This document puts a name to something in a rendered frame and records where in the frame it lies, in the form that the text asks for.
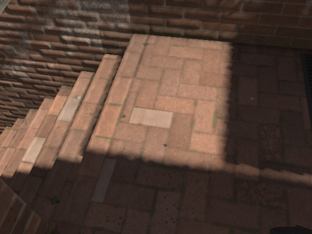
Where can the stairs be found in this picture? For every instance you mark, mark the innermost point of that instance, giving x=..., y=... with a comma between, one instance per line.
x=41, y=154

